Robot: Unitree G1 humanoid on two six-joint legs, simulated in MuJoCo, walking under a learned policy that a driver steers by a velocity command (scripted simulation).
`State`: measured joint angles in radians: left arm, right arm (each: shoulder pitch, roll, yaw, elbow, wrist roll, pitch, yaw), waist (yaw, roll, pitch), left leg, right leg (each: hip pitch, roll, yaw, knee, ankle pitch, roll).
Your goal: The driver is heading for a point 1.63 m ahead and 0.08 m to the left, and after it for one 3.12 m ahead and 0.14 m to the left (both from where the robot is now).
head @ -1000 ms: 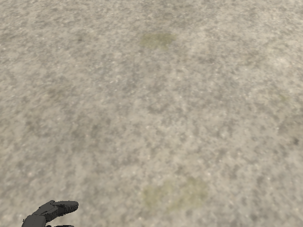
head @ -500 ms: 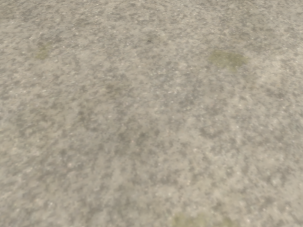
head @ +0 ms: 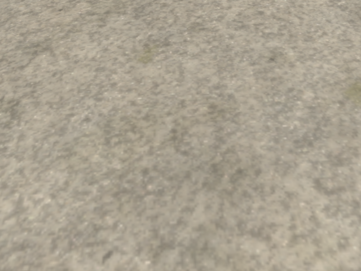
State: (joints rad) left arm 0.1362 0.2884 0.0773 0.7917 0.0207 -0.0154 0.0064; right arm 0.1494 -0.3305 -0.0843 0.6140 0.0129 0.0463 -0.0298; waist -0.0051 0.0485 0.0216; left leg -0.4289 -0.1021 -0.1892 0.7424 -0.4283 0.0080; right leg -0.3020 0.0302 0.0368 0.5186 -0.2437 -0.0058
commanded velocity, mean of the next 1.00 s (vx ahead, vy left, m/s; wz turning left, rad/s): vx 0.00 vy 0.00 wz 0.30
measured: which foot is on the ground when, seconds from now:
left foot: up 0.00-0.36, down 0.38-1.00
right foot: down 0.00-0.38, up 0.40-0.72, down 0.74-1.00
